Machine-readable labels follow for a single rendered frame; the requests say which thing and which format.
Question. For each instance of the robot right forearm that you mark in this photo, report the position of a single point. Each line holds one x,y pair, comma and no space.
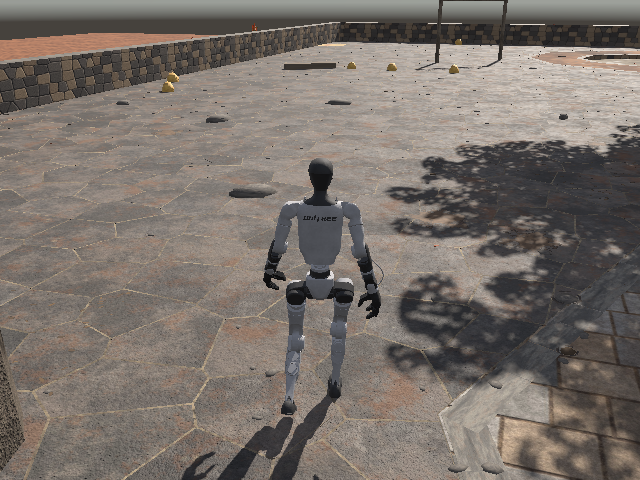
367,272

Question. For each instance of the left robot hand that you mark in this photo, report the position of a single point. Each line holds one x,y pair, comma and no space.
278,275

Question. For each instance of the robot left forearm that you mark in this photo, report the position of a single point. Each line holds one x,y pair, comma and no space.
272,260

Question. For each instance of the humanoid robot head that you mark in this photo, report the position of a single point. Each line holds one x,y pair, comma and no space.
320,172

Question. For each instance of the robot left upper arm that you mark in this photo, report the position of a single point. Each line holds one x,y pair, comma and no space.
288,211

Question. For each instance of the right robot hand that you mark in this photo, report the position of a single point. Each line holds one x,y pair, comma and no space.
374,306

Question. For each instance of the robot right upper arm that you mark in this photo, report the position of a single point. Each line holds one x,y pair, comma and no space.
352,212

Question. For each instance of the right robot foot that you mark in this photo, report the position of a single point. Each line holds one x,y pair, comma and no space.
335,390

